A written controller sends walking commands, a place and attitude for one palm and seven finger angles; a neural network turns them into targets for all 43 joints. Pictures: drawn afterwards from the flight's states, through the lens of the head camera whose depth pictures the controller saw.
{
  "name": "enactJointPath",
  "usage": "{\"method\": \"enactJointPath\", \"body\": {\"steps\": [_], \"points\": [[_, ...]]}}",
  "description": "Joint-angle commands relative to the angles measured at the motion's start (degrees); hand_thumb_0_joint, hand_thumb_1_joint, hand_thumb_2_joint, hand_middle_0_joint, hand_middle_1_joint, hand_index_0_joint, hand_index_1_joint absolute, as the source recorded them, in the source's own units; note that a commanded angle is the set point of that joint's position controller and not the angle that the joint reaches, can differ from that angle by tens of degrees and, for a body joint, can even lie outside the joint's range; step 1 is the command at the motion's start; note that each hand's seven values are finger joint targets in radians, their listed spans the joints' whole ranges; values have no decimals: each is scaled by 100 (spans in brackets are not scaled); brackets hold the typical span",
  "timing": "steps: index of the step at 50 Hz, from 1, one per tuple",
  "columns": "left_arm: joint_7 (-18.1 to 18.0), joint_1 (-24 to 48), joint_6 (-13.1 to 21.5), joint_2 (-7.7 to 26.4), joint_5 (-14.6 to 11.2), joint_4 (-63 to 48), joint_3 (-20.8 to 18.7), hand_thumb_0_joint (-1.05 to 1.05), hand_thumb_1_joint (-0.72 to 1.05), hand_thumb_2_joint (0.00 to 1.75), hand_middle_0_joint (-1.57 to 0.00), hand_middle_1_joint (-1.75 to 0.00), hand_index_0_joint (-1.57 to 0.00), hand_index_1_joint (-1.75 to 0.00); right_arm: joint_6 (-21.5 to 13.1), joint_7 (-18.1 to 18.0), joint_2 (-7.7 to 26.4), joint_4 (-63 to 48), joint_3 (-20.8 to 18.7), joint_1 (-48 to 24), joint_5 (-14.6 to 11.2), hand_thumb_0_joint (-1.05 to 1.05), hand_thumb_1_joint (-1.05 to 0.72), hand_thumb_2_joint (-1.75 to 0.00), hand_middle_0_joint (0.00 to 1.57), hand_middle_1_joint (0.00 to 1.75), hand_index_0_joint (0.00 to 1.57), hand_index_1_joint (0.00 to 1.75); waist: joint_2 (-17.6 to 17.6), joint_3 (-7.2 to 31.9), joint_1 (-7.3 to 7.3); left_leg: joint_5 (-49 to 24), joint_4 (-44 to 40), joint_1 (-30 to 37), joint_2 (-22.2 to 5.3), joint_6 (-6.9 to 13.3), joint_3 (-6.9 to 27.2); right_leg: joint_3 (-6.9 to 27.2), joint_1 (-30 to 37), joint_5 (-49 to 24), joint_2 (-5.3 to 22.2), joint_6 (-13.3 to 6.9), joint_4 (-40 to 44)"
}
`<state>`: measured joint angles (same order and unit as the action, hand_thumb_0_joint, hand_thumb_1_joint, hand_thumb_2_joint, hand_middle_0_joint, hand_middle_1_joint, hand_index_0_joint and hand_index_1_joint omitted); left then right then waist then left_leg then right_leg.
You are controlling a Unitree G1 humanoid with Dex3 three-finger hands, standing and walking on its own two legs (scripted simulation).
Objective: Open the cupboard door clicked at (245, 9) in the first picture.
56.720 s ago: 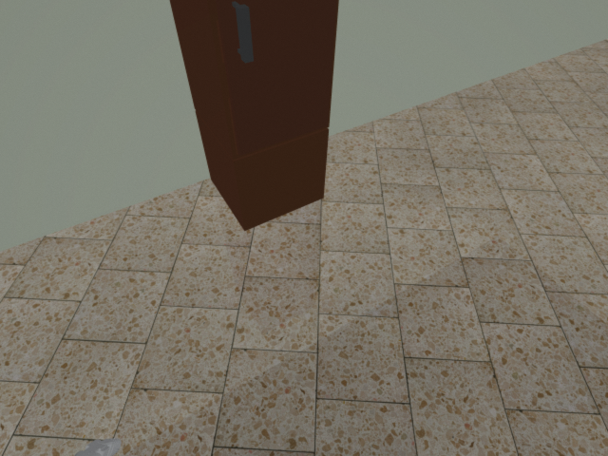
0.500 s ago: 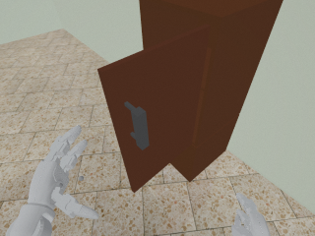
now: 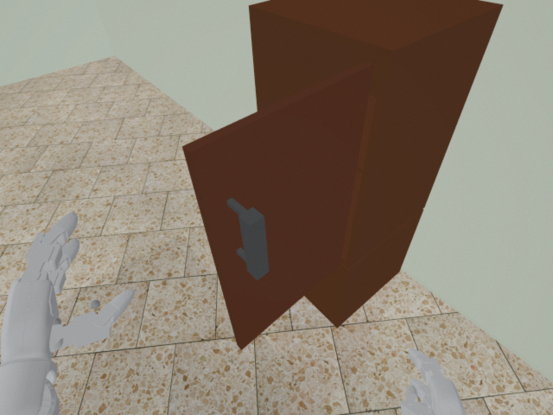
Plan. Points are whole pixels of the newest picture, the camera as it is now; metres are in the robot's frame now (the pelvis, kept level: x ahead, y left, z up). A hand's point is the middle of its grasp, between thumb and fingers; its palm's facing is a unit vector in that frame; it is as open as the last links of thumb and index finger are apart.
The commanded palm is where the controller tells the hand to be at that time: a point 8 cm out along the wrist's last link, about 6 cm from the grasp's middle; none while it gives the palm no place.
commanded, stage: draw the hand back to the body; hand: left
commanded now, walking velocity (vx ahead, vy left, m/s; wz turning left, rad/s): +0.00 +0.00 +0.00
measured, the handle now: (246, 238) +0.36 +0.10 +0.07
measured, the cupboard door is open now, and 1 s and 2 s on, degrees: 93 93 93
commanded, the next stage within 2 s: step back with the hand held close in 0.58 s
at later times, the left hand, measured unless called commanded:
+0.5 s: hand (79, 295) +0.20 +0.25 +0.15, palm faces +0.45 -0.81 -0.38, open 7.5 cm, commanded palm +0.15 +0.29 +0.16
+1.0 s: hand (68, 309) +0.18 +0.26 +0.15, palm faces +0.35 -0.79 -0.49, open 7.4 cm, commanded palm +0.12 +0.30 +0.17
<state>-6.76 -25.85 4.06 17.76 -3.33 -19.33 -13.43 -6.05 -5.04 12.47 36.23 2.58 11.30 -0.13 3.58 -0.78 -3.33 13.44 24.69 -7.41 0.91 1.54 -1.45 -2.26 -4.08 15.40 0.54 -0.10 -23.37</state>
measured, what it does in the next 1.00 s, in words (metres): stands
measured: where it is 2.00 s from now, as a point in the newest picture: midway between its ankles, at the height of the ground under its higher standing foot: outside the picture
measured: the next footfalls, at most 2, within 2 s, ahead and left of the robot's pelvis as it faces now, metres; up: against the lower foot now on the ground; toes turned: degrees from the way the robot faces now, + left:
right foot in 1.92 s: -0.25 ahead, -0.11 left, +0.00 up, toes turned -3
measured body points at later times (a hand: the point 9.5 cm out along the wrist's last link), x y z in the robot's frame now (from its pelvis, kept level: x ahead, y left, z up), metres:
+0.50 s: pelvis +0.00 -0.01 +0.00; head -0.01 -0.03 +0.45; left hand +0.17 +0.29 +0.17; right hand +0.19 -0.23 -0.09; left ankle +0.00 +0.10 -0.74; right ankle -0.03 -0.12 -0.74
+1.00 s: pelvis -0.02 +0.00 +0.00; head +0.00 -0.02 +0.45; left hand +0.16 +0.30 +0.17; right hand +0.16 -0.25 -0.09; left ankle +0.00 +0.10 -0.74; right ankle -0.03 -0.12 -0.74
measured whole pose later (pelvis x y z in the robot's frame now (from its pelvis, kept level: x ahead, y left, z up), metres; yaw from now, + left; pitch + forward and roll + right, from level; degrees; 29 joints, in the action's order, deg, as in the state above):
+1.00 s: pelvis -0.02 +0.00 +0.00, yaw -1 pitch +0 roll -1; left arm -6.4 -31.7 7.8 22.6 -3.6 -24.9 -21.1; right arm 0.8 -5.4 14.2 32.5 -1.0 9.0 -1.2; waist 3.3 -1.5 -1.1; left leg 11.5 25.7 -14.2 -0.3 1.4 -2.0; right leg -1.7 -10.5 12.4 -0.6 -0.1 -23.0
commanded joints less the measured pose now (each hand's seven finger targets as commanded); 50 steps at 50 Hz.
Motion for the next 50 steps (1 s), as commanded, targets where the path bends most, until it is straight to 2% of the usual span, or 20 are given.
{"method": "enactJointPath", "body": {"steps": [1,10,12,15,18,22,26,28,31,34,35,36,37,38,39,41,43,44,48,50], "points": [[-60,503,367,1017,-11,-1236,-853,0,58,76,-19,-30,-19,-30,-239,-7,594,-936,-277,-790,13,0,-90,-90,20,30,20,30,-21,409,-25,-1407,-414,349,-203,-67,164,32,-117,-1310,-60,-100,390],[-91,699,429,1306,-70,-1250,-1319,0,90,90,-20,-30,-20,-30,-216,-11,605,-869,-320,-797,3,0,-90,-90,20,30,20,30,38,421,-52,-1461,-446,458,-194,-63,156,41,-40,-1383,-68,-98,489],[-58,604,407,1093,-67,-1120,-1126,0,90,90,-20,-30,-20,-30,-208,3,612,-859,-337,-799,-3,0,-90,-90,20,30,20,30,-31,381,-25,-1502,-436,494,-197,-44,118,42,-95,-1436,-71,-78,497],[-47,649,389,1097,-87,-1006,-1097,0,90,90,-20,-30,-20,-30,-184,3,635,-859,-363,-810,1,0,-90,-90,20,30,20,30,-272,274,-7,-1308,-446,449,-193,-14,94,68,-143,-1338,-63,-52,591],[-63,817,430,1214,-52,-1229,-1168,0,90,90,-20,-30,-20,-30,-201,-2,639,-854,-364,-817,5,0,-90,-90,20,30,20,30,-3,431,-27,-1364,-447,530,-172,-23,111,71,-91,-1333,-71,-72,566],[-73,710,446,1271,-62,-1292,-1238,0,90,90,-20,-30,-20,-30,-226,-18,598,-846,-355,-832,12,0,-90,-90,20,30,20,30,43,475,-53,-1434,-420,552,-159,-25,89,87,-46,-1453,-62,-70,576],[-64,670,447,1239,-91,-1110,-1257,0,90,90,-20,-30,-20,-30,-226,-26,588,-825,-357,-847,10,0,-90,-90,20,30,20,30,-134,305,-47,-1280,-443,506,-162,-6,68,102,-116,-1330,-64,-50,662],[-62,692,469,1258,-73,-1207,-1260,0,90,90,-20,-30,-20,-30,-237,-24,584,-811,-360,-832,18,0,-90,-90,20,30,20,30,91,411,-52,-1404,-414,560,-149,-8,45,117,-56,-1475,-56,-60,639],[-55,673,452,1216,-85,-1107,-1221,0,90,90,-20,-30,-20,-30,-238,-15,596,-811,-364,-847,12,0,-90,-90,20,30,20,30,-96,329,-39,-1265,-458,537,-163,-12,69,101,-112,-1307,-67,-47,679],[-49,724,461,1209,-74,-1082,-1197,0,90,90,-20,-30,-20,-30,-236,-18,593,-804,-362,-839,15,0,-90,-90,20,30,20,30,-75,295,-40,-1249,-469,519,-151,-12,67,100,-92,-1264,-66,-58,693],[-55,895,582,1362,-88,-2073,-1256,0,90,90,-20,-30,-20,-30,-324,0,581,-962,-364,-926,8,0,-90,-90,20,30,20,30,198,675,-100,-1321,-421,657,-144,-11,96,145,33,-1383,-41,-47,652],[-125,1073,797,2166,-37,-2267,-2067,0,90,90,-20,-30,-20,-30,-187,-10,722,-1097,-361,-859,-19,0,-90,-90,20,30,20,30,47,136,144,-1138,-130,191,-236,97,185,578,-601,-1813,213,-58,904],[-58,247,756,1601,-45,-1570,-1704,0,90,90,-20,-30,-20,-30,-60,-10,653,-962,-384,-813,20,0,-90,-90,20,30,20,30,-380,171,174,-1109,-19,104,-241,78,248,539,-598,-1956,339,-61,843],[-20,-103,725,1387,-32,-1427,-1525,0,90,90,-20,-30,-20,-30,35,15,672,-1015,-418,-788,19,0,-90,-90,20,30,20,30,-534,243,185,-1142,35,87,-262,67,196,531,-654,-2095,381,-34,790],[-5,-146,743,1350,-30,-1511,-1490,0,90,90,-20,-30,-20,-30,101,18,688,-1060,-451,-799,16,0,-90,-90,20,30,20,30,-397,320,196,-1351,55,28,-265,56,195,456,-578,-2365,398,-25,677],[-14,-316,753,1314,-30,-1459,-1451,0,90,90,-20,-30,-20,-30,211,1,716,-1098,-489,-710,-12,0,-90,-90,20,30,20,30,-227,635,241,-1670,44,124,-364,33,156,407,-554,-2442,392,11,498],[-38,-352,750,1384,-34,-1492,-1493,0,90,90,-20,-30,-20,-30,301,-20,736,-1158,-525,-673,-41,0,-90,-90,20,30,20,30,-294,792,261,-1946,44,144,-427,27,159,357,-547,-2521,348,50,380],[-54,-363,738,1412,-36,-1498,-1494,0,90,90,-20,-30,-20,-30,340,-37,737,-1177,-527,-687,-51,0,-90,-90,20,30,20,30,-181,804,261,-2078,31,96,-442,23,197,329,-530,-2524,351,45,323],[-111,-439,736,1594,-40,-1821,-1638,0,90,90,-20,-30,-20,-30,437,-57,725,-1328,-562,-674,-97,0,-90,-90,20,30,20,30,-416,1008,261,-2100,57,-9,-502,31,192,327,-498,-2520,304,77,128],[-147,-499,742,1653,-36,-2011,-1687,0,90,90,-20,-30,-20,-30,447,-70,725,-1384,-553,-676,-95,0,-90,-90,20,30,20,30,-228,1047,247,-2114,-6,-162,-540,29,255,306,-428,-2390,272,68,-9]]}}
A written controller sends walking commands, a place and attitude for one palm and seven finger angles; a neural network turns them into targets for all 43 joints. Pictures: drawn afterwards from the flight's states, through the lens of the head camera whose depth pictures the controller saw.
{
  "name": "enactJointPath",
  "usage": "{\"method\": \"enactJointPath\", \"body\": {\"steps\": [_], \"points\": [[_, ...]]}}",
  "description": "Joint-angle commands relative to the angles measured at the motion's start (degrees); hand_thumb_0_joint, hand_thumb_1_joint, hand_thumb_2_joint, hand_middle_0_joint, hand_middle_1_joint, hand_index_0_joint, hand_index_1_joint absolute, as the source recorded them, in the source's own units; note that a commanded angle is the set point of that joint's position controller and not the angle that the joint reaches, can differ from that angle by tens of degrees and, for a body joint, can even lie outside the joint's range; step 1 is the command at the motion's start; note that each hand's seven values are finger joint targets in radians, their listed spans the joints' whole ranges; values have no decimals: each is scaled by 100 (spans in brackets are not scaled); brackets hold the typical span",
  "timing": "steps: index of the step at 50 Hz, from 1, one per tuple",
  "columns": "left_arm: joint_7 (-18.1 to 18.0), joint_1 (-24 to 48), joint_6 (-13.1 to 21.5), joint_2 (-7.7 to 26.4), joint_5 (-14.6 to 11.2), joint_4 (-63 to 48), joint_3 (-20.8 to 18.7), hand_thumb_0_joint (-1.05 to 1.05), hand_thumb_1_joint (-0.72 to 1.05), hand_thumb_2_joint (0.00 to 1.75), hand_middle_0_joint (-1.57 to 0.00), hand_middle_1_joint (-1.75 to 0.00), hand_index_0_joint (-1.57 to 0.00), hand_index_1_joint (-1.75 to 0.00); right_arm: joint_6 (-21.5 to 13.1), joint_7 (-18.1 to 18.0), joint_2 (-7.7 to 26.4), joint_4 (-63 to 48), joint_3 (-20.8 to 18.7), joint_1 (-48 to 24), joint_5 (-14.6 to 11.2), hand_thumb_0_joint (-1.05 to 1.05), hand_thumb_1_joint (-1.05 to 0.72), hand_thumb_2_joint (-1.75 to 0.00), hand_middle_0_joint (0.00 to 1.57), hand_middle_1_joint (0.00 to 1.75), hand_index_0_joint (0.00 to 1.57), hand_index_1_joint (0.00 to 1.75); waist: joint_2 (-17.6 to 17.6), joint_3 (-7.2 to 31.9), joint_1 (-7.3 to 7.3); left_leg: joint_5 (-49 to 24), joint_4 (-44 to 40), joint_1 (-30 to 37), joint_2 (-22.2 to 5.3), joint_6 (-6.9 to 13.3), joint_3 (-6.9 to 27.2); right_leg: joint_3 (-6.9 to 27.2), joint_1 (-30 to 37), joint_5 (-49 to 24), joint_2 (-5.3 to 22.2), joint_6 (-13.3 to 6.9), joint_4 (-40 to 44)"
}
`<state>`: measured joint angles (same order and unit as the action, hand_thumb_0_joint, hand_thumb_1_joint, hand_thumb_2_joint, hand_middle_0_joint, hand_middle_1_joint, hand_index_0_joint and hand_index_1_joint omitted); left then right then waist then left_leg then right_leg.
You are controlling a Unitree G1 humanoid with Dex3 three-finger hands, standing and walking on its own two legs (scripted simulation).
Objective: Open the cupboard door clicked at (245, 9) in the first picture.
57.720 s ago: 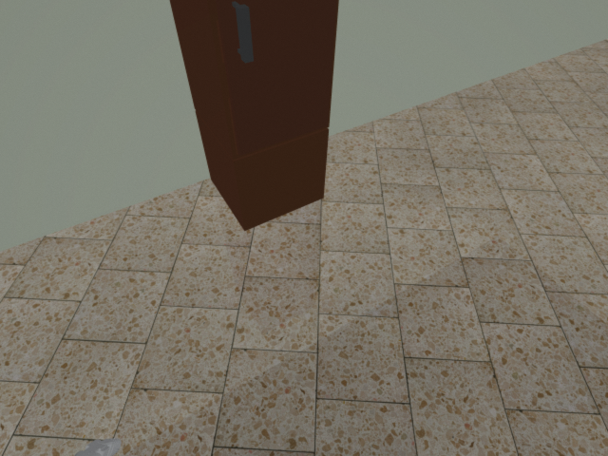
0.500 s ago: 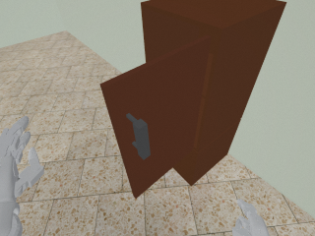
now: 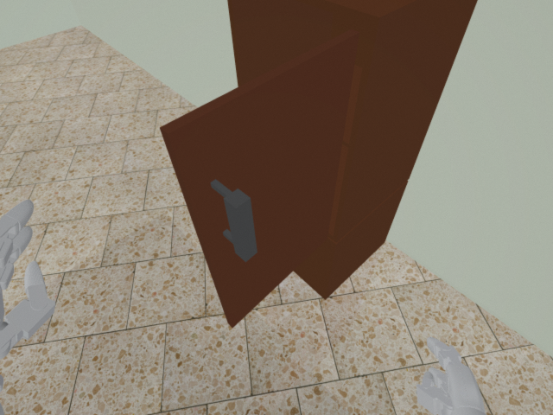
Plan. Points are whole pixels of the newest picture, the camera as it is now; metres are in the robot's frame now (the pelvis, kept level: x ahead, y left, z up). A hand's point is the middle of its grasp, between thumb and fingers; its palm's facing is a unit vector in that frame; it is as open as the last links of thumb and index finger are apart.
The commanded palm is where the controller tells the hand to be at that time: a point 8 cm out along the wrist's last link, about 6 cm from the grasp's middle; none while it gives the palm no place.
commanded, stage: step back with the hand held close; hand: left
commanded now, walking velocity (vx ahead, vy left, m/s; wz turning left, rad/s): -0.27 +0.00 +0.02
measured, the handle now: (232, 220) +0.38 +0.10 +0.07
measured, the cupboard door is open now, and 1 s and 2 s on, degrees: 93 93 93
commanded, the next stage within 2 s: stop stepping back and stand still in 0.86 s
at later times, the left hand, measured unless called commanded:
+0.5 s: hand out of the picture +0.10 +0.28 +0.15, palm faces +0.47 -0.75 -0.46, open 7.4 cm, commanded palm +0.04 +0.32 +0.17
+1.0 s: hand out of the picture +0.05 +0.24 +0.16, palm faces +0.31 -0.83 -0.46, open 7.4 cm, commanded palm -0.01 +0.30 +0.17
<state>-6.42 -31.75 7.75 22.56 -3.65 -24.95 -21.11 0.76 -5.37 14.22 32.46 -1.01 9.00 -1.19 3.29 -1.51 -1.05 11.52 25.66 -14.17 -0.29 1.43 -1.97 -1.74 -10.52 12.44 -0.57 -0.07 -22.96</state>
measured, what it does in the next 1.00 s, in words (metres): walks backwards: right foot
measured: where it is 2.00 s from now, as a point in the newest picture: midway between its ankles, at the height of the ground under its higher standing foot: outside the picture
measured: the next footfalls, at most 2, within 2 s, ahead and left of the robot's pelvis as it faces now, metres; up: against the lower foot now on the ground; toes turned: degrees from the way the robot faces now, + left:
right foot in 0.92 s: -0.23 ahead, -0.12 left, +0.00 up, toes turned -2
left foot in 1.04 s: -0.01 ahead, +0.09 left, +0.00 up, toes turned -3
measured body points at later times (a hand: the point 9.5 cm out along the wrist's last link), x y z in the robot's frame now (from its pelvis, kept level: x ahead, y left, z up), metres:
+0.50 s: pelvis -0.08 +0.01 -0.02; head -0.06 +0.02 +0.43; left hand +0.07 +0.32 +0.18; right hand +0.09 -0.22 -0.10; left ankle +0.01 +0.10 -0.73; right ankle +0.00 -0.11 -0.74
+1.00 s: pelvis -0.17 +0.01 -0.01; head -0.14 +0.02 +0.43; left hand +0.03 +0.28 +0.19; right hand +0.01 -0.22 -0.09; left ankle -0.03 +0.10 -0.73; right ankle -0.27 -0.12 -0.74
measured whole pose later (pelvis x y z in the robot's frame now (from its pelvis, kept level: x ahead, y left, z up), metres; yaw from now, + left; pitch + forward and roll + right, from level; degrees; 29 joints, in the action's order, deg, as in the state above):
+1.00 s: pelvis -0.17 +0.01 -0.01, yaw -4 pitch +2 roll -3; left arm -7.4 -30.0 13.8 26.0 -4.1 -31.9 -22.9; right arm -5.2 -3.7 10.0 36.7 1.2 6.8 0.4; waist 0.8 -1.4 -1.4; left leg 8.3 32.6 -30.7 -2.2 -0.9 -1.3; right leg -0.2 -5.9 21.8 -2.3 0.2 -25.7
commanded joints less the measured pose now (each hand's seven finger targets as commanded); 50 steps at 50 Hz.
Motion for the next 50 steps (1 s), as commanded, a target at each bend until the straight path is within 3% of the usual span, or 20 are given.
{"method": "enactJointPath", "body": {"steps": [1,12,18,20,22,24,26,27,28,30,31,33,39,42,44,45,46,47,48,50], "points": [[-204,10,378,1200,-3,-1496,-958,0,90,90,-20,-30,-20,-30,-234,-34,554,-1024,-196,-451,8,0,-90,-90,20,30,20,30,-92,1121,9,-1814,-134,428,-449,56,337,269,199,-1951,366,66,-103],[-313,50,674,1064,143,-1572,-1095,0,90,90,-20,-30,-20,-30,-535,4,646,-1102,-207,-318,38,0,-90,-90,20,30,20,30,341,461,68,1970,-903,-2053,-788,310,966,384,682,104,134,45,-780],[-328,208,790,1037,218,-1694,-1142,0,90,90,-20,-30,-20,-30,-756,18,621,-1026,-231,-247,76,0,-90,-90,20,30,20,30,267,470,68,2591,-865,-2450,-833,342,1101,437,630,664,28,-10,-1012],[-336,205,825,1082,211,-1716,-1144,0,90,90,-20,-30,-20,-30,-784,26,573,-988,-237,-212,93,0,-90,-90,20,30,20,30,-76,438,95,2389,-326,-2107,-554,222,829,812,87,1111,249,-123,-426],[-378,262,858,1069,178,-1742,-1042,0,90,90,-20,-30,-20,-30,-783,53,529,-822,-249,-91,103,0,-90,-90,20,30,20,30,-678,444,151,1634,1083,-888,-86,-42,408,1487,-1398,1814,897,-440,549],[-465,387,819,1020,165,-1713,-915,0,90,90,-20,-30,-20,-30,-749,91,481,-593,-242,10,125,0,-90,-90,20,30,20,30,-1131,615,211,1044,2224,-10,115,-151,238,1673,-2187,1396,1466,-714,859],[-498,520,759,1122,154,-1800,-957,0,90,90,-20,-30,-20,-30,-710,73,405,-560,-183,-84,107,0,-90,-90,20,30,20,30,-1070,545,239,878,1462,163,-9,-113,312,1090,-2084,653,1267,-513,451],[-496,563,746,1176,147,-1822,-1008,0,90,90,-20,-30,-20,-30,-701,32,446,-588,-172,-180,96,0,-90,-90,20,30,20,30,-643,367,229,935,700,15,-137,-59,463,871,-2035,745,914,-308,127],[-489,614,803,1211,150,-1989,-1046,0,90,90,-20,-30,-20,-30,-725,0,552,-679,-177,-281,103,0,-90,-90,20,30,20,30,81,245,180,1169,-155,-650,-522,112,997,606,-1563,758,436,-71,-390],[-462,452,949,1269,227,-2036,-1374,0,90,90,-20,-30,-20,-30,-863,-33,594,-722,-227,-373,180,0,-90,-90,20,30,20,30,1693,573,106,3457,-2184,-2697,-1910,699,2745,234,349,1067,-474,150,-3190],[-437,623,967,1315,249,-2106,-1414,0,90,90,-20,-30,-20,-30,-943,0,492,-698,-290,-256,217,0,-90,-90,20,30,20,30,1401,617,159,3249,-2332,-2741,-2116,865,2887,443,185,1322,-515,122,-4340],[-430,497,976,1122,185,-2037,-1268,0,90,90,-20,-30,-20,-30,-1064,141,428,-537,-351,-255,226,0,-90,-90,20,30,20,30,502,760,84,1666,-1466,-1277,-1758,805,2148,564,-976,1510,-341,50,-4338],[-413,213,848,900,11,-1964,-808,0,90,90,-20,-30,-20,-30,-1151,227,402,-354,-239,-220,238,0,-90,-90,20,30,20,30,1210,1072,112,1059,-1810,8,-1265,271,1302,-131,-589,1913,-440,-62,-1942],[-325,267,894,1092,-97,-1849,-882,0,90,90,-20,-30,-20,-30,-1038,225,404,-302,-212,-193,278,0,-90,-90,20,30,20,30,978,1323,67,-69,-1429,475,-1123,-143,927,-180,6,1117,-316,-243,244],[-256,298,986,1464,-105,-1901,-1098,0,90,90,-20,-30,-20,-30,-844,230,334,-263,-198,-120,272,0,-90,-90,20,30,20,30,231,1357,121,-820,-102,988,-737,-352,378,567,-516,156,512,-560,1092],[-269,442,1039,1526,-148,-1924,-1124,0,90,90,-20,-30,-20,-30,-804,193,265,-318,-121,-302,247,0,-90,-90,20,30,20,30,-423,1204,123,-323,700,983,-517,-361,240,1028,-1035,-709,1136,-665,1123],[-298,525,1088,1742,-129,-1881,-1305,0,90,90,-20,-30,-20,-30,-856,137,263,-366,-54,-414,260,0,-90,-90,20,30,20,30,-525,1033,69,190,1171,756,-375,-373,56,975,-1242,-1464,1448,-607,1042],[-238,606,1019,1407,-92,-1703,-966,0,90,90,-20,-30,-20,-30,-899,77,261,-354,-111,-405,136,0,-90,-90,20,30,20,30,-1184,1052,106,406,1560,465,-63,-369,72,616,-1001,-2031,1286,-560,665],[-200,473,892,1488,-70,-1625,-1069,0,90,90,-20,-30,-20,-30,-884,46,373,-486,-149,-461,97,0,-90,-90,20,30,20,30,-1590,942,127,238,1641,194,-10,-324,96,465,-820,-3041,1149,-430,292],[-196,-65,645,1428,-134,-1464,-1201,0,90,90,-20,-30,-20,-30,-767,-50,280,-561,-71,-401,61,0,-90,-90,20,30,20,30,-761,1052,225,-1311,694,585,-77,-245,122,35,-640,-2705,705,-109,-374]]}}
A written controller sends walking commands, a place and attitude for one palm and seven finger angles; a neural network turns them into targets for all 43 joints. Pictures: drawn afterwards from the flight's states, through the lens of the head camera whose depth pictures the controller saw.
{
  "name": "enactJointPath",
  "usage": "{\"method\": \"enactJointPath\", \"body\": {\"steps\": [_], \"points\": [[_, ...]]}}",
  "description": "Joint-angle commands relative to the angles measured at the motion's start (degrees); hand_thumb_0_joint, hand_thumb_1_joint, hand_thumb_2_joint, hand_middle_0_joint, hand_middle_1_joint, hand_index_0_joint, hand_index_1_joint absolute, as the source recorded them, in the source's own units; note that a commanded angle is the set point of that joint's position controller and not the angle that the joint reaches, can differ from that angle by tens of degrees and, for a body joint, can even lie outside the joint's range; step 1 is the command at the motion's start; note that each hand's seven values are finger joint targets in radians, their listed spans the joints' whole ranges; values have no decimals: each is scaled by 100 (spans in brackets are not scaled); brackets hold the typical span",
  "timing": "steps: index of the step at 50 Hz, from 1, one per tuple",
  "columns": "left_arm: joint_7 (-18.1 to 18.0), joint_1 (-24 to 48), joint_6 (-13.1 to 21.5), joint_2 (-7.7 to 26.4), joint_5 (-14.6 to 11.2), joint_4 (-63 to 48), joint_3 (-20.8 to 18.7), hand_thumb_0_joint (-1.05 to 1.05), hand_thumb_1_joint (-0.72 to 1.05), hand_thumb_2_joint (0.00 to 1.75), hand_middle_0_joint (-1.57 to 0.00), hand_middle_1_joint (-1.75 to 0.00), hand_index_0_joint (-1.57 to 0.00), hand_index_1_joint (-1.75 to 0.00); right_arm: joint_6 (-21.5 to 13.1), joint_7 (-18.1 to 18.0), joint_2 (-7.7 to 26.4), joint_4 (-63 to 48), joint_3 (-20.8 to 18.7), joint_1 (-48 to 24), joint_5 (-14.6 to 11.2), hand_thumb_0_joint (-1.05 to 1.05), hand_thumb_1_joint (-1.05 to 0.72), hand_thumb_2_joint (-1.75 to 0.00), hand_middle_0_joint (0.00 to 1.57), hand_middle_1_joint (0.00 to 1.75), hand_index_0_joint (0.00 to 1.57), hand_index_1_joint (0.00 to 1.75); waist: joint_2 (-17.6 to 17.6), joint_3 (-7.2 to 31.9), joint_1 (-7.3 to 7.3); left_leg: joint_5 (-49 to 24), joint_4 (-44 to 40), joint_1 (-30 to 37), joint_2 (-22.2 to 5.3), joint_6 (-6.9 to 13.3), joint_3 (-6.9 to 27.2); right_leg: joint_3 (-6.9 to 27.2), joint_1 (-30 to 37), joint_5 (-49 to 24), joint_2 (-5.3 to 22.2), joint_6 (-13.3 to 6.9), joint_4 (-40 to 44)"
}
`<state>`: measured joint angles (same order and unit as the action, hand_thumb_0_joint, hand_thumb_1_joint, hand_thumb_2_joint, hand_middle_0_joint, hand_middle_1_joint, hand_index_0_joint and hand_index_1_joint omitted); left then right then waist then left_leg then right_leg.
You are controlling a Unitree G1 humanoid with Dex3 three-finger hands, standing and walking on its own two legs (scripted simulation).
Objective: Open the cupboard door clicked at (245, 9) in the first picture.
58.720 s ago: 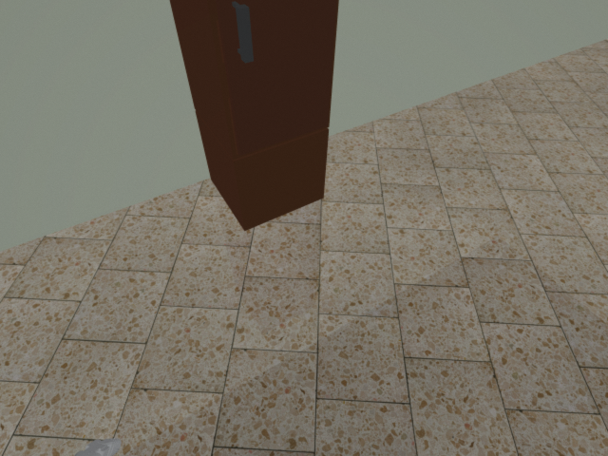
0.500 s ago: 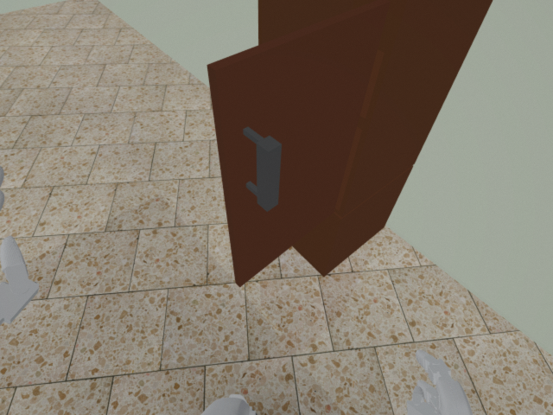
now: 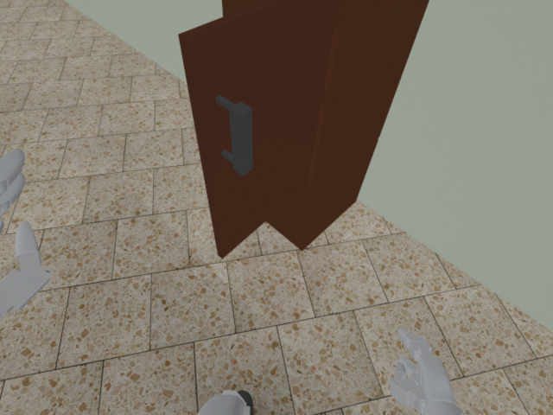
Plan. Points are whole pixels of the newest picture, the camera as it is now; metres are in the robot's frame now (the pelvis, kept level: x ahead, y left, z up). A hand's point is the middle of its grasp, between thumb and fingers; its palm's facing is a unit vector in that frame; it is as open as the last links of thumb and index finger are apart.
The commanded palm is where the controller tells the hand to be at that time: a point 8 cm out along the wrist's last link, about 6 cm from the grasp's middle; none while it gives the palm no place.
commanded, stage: stop stepping back and stand still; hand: left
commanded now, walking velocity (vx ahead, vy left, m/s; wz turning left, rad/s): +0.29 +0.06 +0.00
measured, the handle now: (233, 135) +0.54 +0.13 +0.08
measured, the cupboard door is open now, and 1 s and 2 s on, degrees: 93 93 93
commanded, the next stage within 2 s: let the arm hang, fingers relaxed in 0.70 s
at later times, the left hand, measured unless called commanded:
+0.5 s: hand out of the picture +0.15 +0.27 +0.17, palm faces +0.48 -0.77 -0.42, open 7.4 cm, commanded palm +0.08 +0.30 +0.19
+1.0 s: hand out of the picture +0.07 +0.23 -0.11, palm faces +0.08 -0.93 -0.35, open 7.4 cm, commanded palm none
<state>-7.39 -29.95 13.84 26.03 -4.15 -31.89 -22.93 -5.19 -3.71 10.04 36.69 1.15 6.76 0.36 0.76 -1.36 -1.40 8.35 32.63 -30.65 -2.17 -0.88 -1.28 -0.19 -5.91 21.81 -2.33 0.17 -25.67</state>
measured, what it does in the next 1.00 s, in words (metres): steps on the spot: left foot, then left foot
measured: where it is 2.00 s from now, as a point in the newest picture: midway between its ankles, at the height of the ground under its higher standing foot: outside the picture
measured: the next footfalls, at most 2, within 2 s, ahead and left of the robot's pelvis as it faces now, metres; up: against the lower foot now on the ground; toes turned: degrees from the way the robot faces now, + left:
left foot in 0.04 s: +0.15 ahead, +0.09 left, +0.00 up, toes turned +1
left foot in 0.32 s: +0.06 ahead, +0.10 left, +0.00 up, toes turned +1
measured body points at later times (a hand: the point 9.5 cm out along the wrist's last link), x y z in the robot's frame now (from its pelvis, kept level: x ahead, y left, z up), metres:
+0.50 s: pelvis -0.05 -0.01 +0.01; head -0.06 +0.00 +0.46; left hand +0.11 +0.31 +0.19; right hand +0.11 -0.24 -0.08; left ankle +0.02 +0.10 -0.73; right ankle -0.09 -0.13 -0.73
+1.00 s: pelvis -0.06 -0.01 -0.01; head -0.07 -0.03 +0.44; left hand +0.07 +0.27 -0.08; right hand +0.08 -0.28 -0.13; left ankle +0.02 +0.10 -0.73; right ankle -0.09 -0.13 -0.73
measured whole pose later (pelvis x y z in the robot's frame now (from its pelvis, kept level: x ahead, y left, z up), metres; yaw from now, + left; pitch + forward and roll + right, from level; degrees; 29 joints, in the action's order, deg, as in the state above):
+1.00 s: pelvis -0.06 -0.01 -0.01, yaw +4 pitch -1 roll -1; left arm -0.2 -13.1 -2.5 16.5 1.8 35.0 -2.8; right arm -0.7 -0.4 17.5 49.9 -0.8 8.2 1.2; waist 3.3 -0.5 1.3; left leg 10.0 35.4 -24.0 1.4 0.8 3.0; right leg -3.1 -11.8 22.6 -0.6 -0.9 -35.7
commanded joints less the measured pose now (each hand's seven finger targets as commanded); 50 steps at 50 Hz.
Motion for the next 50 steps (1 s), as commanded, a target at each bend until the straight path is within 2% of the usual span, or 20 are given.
{"method": "enactJointPath", "body": {"steps": [1,2,4,6,8,9,11,15,18,19,21,25,29,34,39,40,42,45,48,50], "points": [[-72,-331,-30,1041,-123,-768,-1027,0,90,90,-20,-30,-20,-30,-145,-228,814,-1014,-293,-142,-94,0,-90,-90,20,30,20,30,226,1005,229,-1957,-638,2531,-148,127,385,-248,-1184,-2612,413,88,-388],[-59,-241,-2,1042,-141,-853,-1021,0,90,90,-20,-30,-20,-30,-174,-205,926,-1045,-320,-127,-122,0,-90,-90,20,30,20,30,751,1009,152,-1615,-1131,2508,-510,333,869,-225,-1037,-1226,20,145,-498],[-100,-438,57,1191,-136,-888,-1235,0,90,90,-20,-30,-20,-30,-317,-187,933,-1092,-320,-216,-8,0,-90,-90,20,30,20,30,1438,993,45,1048,-2272,1876,-808,427,1687,-161,-695,545,-154,-69,-423],[-153,-500,69,1062,-73,-1096,-1172,0,90,90,-20,-30,-20,-30,-323,-164,907,-1097,-291,-160,25,0,-90,-90,20,30,20,30,1330,721,84,2359,-2597,903,-550,106,1369,-298,44,561,-180,-232,69],[-143,-877,30,985,-55,-986,-1095,0,90,90,-20,-30,-20,-30,-279,-107,876,-1135,-339,-72,-19,0,-90,-90,20,30,20,30,521,693,147,1572,-1288,1180,54,-76,450,-10,-398,848,263,-413,917],[-152,-859,62,1116,-74,-1117,-1156,0,90,90,-20,-30,-20,-30,-265,-84,885,-1086,-398,-41,-29,0,-90,-90,20,30,20,30,-320,781,173,832,83,1852,277,-103,175,711,-1363,1161,972,-614,1489],[-218,-576,14,857,-5,-946,-911,0,90,90,-20,-30,-20,-30,-266,-90,904,-867,-417,94,-19,0,-90,-90,20,30,20,30,-723,392,193,523,1527,1455,200,-58,381,1338,-1953,416,1762,-993,1476],[-276,589,64,755,202,-328,-657,0,90,90,-20,-30,-20,-30,-473,-231,980,-672,-380,205,-37,0,-90,-90,20,30,20,30,-56,-80,302,64,-383,1798,-28,152,361,449,-1443,-905,945,-290,534],[-240,629,146,779,233,-241,-670,0,90,90,-20,-30,-20,-30,-552,-253,1005,-721,-366,234,-52,0,-90,-90,20,30,20,30,528,262,210,-908,-785,2128,-314,360,851,109,-1060,-1370,370,-14,48],[-201,655,171,860,206,-463,-699,0,90,90,-20,-30,-20,-30,-580,-242,977,-717,-323,180,-28,0,-90,-90,20,30,20,30,959,483,190,-796,-1104,2107,-392,339,1110,-88,-884,-1032,266,43,-235],[-192,624,221,740,181,-772,-632,0,90,90,-20,-30,-20,-30,-654,-207,913,-786,-298,126,-21,0,-90,-90,20,30,20,30,963,563,152,427,-1794,1779,-711,464,1714,-81,-578,-284,81,60,-473],[-226,-137,145,668,185,-717,-759,0,90,90,-20,-30,-20,-30,-649,-131,810,-906,-247,31,4,0,-90,-90,20,30,20,30,733,458,96,1894,-2061,954,-356,258,1071,-138,44,-164,149,-75,247],[-214,-467,98,761,105,-517,-906,0,90,90,-20,-30,-20,-30,-497,-92,798,-876,-332,60,14,0,-90,-90,20,30,20,30,-144,572,174,662,-541,1836,91,21,374,518,-952,68,708,-378,1221],[-195,454,19,638,103,-318,-567,0,90,90,-20,-30,-20,-30,-441,-194,837,-761,-298,11,-33,0,-90,-90,20,30,20,30,22,218,272,307,-349,2356,-24,66,496,411,-1661,-200,650,-241,1004],[-177,832,53,736,202,-521,-554,0,90,90,-20,-30,-20,-30,-559,-263,827,-830,-219,-70,-22,0,-90,-90,20,30,20,30,683,83,161,1408,-1787,1740,-318,216,1101,-2,-838,-161,132,17,534],[641,712,-918,-436,702,4121,1569,0,90,90,-20,-30,-20,-30,-537,296,2091,678,-568,-190,14,0,-90,-90,20,30,20,30,760,-223,303,-334,-739,681,-535,494,1552,-36,-1112,-963,451,-167,-570],[761,576,-1354,-543,622,4517,1568,0,90,90,-20,-30,-20,-30,-33,294,1566,596,-484,141,31,0,-90,-90,20,30,20,30,-21,502,71,-570,-481,991,-534,521,1168,95,-857,-547,507,-227,-439],[772,1143,-1312,-236,653,5347,1633,0,90,90,-20,-30,-20,-30,152,307,1527,661,-439,200,74,0,-90,-90,20,30,20,30,-1338,721,134,-464,7,1282,-212,460,1033,357,-842,-823,792,-452,-67],[677,1869,-1377,-101,596,6302,1795,0,90,90,-20,-30,-20,-30,392,317,1390,946,-406,269,126,0,-90,-90,20,30,20,30,-1091,385,297,-239,473,1581,79,263,585,569,-1266,-957,1204,-736,221],[627,1964,-1451,-234,562,6938,1937,0,90,90,-20,-30,-20,-30,513,316,1180,1137,-323,373,156,0,-90,-90,20,30,20,30,-261,136,335,-499,117,1721,-48,258,684,411,-1332,-730,1020,-606,102]]}}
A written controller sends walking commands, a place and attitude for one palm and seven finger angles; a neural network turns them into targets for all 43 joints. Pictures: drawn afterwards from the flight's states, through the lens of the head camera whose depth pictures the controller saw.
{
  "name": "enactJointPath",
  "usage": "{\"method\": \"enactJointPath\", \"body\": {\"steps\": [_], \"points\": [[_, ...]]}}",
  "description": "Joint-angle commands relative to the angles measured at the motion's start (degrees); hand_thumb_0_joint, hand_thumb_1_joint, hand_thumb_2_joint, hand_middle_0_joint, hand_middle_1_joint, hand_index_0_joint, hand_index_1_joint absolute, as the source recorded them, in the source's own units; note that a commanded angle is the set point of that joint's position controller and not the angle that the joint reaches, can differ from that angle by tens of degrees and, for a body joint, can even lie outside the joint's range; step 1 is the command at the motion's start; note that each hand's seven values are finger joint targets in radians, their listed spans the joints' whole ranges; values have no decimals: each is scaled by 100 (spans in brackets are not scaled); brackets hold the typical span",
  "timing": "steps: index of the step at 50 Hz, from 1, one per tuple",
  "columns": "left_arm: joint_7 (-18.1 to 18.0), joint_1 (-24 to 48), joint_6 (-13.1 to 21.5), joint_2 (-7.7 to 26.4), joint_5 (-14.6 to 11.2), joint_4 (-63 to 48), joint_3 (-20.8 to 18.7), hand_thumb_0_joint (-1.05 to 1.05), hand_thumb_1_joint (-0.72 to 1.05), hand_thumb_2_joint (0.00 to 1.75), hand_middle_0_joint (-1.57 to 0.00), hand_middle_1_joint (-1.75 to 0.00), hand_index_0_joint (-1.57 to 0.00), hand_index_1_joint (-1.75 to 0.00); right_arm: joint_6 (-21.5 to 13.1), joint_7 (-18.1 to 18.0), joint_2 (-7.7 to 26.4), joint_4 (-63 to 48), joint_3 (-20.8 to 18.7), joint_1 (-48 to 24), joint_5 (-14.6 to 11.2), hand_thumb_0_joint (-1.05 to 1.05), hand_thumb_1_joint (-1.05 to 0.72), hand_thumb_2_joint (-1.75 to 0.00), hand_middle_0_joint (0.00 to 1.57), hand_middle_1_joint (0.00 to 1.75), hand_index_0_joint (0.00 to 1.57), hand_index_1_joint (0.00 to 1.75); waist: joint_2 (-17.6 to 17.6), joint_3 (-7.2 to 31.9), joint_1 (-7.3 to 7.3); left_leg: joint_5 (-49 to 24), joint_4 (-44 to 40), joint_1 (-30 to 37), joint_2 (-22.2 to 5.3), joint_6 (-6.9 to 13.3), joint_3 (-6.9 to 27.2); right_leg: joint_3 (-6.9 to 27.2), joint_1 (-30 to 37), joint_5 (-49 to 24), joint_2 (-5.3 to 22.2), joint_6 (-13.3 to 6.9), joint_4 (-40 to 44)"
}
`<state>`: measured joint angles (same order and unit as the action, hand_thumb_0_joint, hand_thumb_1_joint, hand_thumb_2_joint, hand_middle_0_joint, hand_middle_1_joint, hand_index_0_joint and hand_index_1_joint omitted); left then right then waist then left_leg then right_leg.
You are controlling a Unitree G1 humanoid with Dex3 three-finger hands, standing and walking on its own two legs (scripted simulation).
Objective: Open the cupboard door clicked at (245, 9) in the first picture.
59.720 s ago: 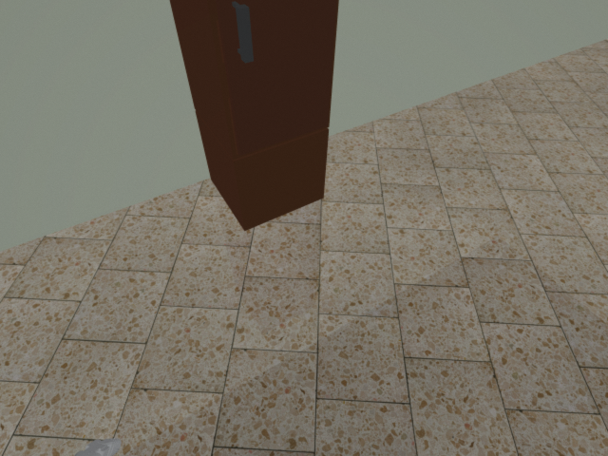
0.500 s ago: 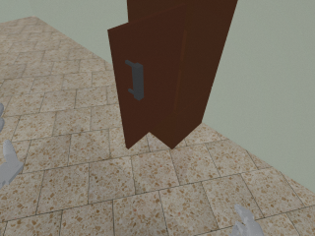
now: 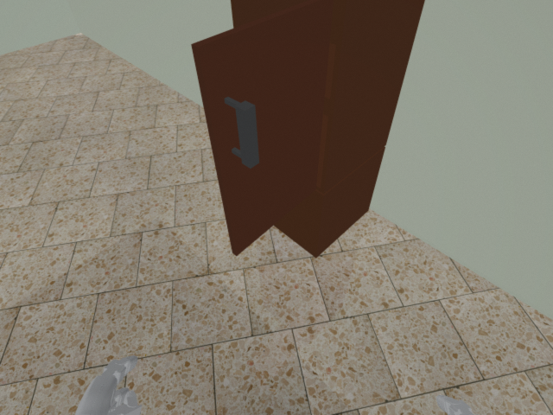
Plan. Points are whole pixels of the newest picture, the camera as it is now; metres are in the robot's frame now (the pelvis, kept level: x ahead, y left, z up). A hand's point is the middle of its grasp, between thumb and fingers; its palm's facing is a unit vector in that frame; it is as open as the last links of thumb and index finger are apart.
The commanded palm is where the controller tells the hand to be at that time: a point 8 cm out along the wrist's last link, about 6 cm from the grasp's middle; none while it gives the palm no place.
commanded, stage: let the arm hang, fingers relaxed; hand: left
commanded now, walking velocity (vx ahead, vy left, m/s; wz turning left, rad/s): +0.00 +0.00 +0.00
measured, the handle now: (240, 132) +0.62 +0.10 +0.09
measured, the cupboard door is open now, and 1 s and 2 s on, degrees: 93 93 93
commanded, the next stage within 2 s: look to check the result in 0.90 s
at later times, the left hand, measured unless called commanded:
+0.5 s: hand out of the picture -0.07 +0.18 -0.15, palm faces +0.05 -0.97 -0.25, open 7.3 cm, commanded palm none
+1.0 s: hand out of the picture +0.02 +0.14 -0.16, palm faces +0.05 -0.98 -0.18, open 7.3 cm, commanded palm none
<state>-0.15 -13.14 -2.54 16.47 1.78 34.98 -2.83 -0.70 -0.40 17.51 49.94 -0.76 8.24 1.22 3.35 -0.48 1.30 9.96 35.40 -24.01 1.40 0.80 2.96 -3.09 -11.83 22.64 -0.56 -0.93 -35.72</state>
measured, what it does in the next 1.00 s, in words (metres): stands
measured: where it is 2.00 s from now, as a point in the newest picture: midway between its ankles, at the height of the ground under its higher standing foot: outside the picture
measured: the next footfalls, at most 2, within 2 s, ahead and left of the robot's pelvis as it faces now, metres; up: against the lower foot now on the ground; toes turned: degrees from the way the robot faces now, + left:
none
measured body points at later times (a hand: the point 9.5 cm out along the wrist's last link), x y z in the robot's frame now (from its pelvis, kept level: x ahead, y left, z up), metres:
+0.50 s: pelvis +0.01 -0.01 +0.01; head +0.02 -0.03 +0.46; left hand -0.07 +0.23 -0.13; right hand +0.00 -0.22 -0.16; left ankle +0.09 +0.11 -0.72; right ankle -0.04 -0.11 -0.72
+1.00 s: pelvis +0.03 -0.02 +0.01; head +0.04 -0.02 +0.46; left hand +0.02 +0.19 -0.15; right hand +0.02 -0.23 -0.15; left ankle +0.09 +0.11 -0.72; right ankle -0.04 -0.11 -0.72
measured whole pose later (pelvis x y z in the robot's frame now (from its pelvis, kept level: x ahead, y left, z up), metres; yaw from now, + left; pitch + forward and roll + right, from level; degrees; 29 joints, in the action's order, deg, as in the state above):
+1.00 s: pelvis +0.03 -0.02 +0.01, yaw +0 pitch -2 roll +0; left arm -2.4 -17.3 0.0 7.0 0.0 64.4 -1.1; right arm 1.1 -2.6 7.3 65.4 -0.5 15.8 0.9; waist 0.7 -3.3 0.6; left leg 9.1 27.3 -15.9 0.4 -0.7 3.3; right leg -3.1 -2.8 20.0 -1.6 -2.1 -25.1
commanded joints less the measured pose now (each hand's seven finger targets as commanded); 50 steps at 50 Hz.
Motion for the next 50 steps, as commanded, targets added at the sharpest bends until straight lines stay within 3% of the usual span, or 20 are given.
{"method": "enactJointPath", "body": {"steps": [1,2,3,4,7,8,10,14,23,33,37,46,50], "points": [[-99,160,165,630,-55,588,-22,0,90,90,-20,-30,-20,-30,86,-19,385,-67,-73,251,70,0,-90,-90,20,30,20,30,52,-50,26,-669,-613,917,-530,140,537,580,-575,-568,615,-349,981],[-95,-60,145,571,-84,940,5,0,90,90,-20,-30,-20,-30,88,-31,394,32,-36,218,68,0,-90,-90,20,30,20,30,545,-126,-86,-431,-1073,632,-624,223,842,493,-249,-346,411,-231,891],[-90,-275,138,539,-101,1260,9,0,90,90,-20,-30,-20,-30,95,-49,394,146,-23,184,56,0,-90,-90,20,30,20,30,767,-175,-179,-49,-1368,400,-674,263,1003,452,47,-258,336,-185,909],[-87,-415,141,545,-103,1520,13,0,90,90,-20,-30,-20,-30,110,-70,392,219,-29,193,35,0,-90,-90,20,30,20,30,638,-224,-245,232,-1505,273,-673,261,1046,438,244,-264,326,-196,1026],[-76,-735,181,257,-127,2130,9,0,90,90,-20,-30,-20,-30,134,-127,164,533,-39,413,27,0,-90,-90,20,30,20,30,871,2,-213,533,-1534,623,-558,176,822,541,292,-365,429,-277,1306],[-77,-792,198,209,-134,2279,27,0,90,90,-20,-30,-20,-30,134,-140,114,640,-39,519,14,0,-90,-90,20,30,20,30,836,72,-186,459,-1523,776,-559,167,782,546,280,-436,444,-288,1362],[-86,-860,237,146,-132,2504,47,0,90,90,-20,-30,-20,-30,136,-165,90,786,-78,721,-17,0,-90,-90,20,30,20,30,272,121,-138,191,-1397,1021,-577,168,706,526,234,-530,477,-296,1544],[-126,-992,276,33,-141,2797,86,0,90,90,-20,-30,-20,-30,149,-198,36,1036,-112,963,-47,0,-90,-90,20,30,20,30,-154,-112,-81,-172,-1220,1333,-570,152,525,484,-50,-579,512,-309,1738],[-201,-1209,255,-179,-148,3053,146,0,90,90,-20,-30,-20,-30,209,-181,-307,1323,-94,1111,-34,0,-90,-90,20,30,20,30,-640,-668,-46,87,-1206,1286,-498,121,339,545,-518,10,566,-315,1888],[-236,-1150,261,-305,-147,2988,119,0,90,90,-20,-30,-20,-30,159,-182,-506,1436,-26,1089,-8,0,-90,-90,20,30,20,30,-385,-806,-114,-316,-1264,1059,-499,123,331,481,-257,-435,547,-255,1725],[-242,-1056,280,-325,-154,2933,94,0,90,90,-20,-30,-20,-30,134,-192,-546,1427,-24,1083,1,0,-90,-90,20,30,20,30,-239,-639,-108,-670,-1164,1134,-495,110,303,495,-84,-801,575,-262,1705],[-248,-940,287,-343,-166,2871,60,0,90,90,-20,-30,-20,-30,126,-225,-536,1410,-35,1095,-11,0,-90,-90,20,30,20,30,-302,-592,-96,-922,-1066,1161,-526,95,269,442,126,-1263,582,-238,1728],[-254,-995,302,-361,-164,2859,59,0,90,90,-20,-30,-20,-30,116,-237,-513,1390,-55,1066,-22,0,-90,-90,20,30,20,30,-354,-384,-97,-1069,-1001,1328,-547,109,235,448,224,-1562,607,-223,1728]]}}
